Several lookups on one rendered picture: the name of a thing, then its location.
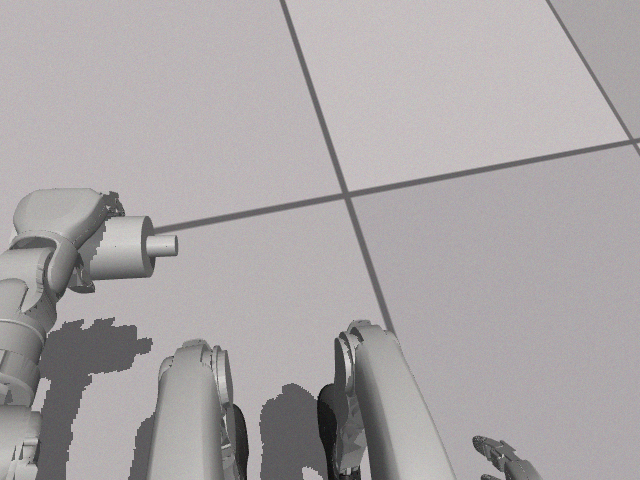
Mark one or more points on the left robot foot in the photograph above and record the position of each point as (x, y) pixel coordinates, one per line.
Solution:
(242, 449)

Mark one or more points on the left robot arm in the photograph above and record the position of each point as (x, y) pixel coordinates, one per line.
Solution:
(34, 273)

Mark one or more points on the left robot hand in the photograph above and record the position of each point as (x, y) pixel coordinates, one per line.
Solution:
(74, 213)

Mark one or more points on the bottle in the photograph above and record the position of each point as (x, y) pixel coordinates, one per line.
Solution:
(124, 247)

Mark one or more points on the right robot hand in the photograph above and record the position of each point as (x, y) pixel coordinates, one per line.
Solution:
(505, 459)

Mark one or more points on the right robot foot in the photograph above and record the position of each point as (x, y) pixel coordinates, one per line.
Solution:
(327, 430)

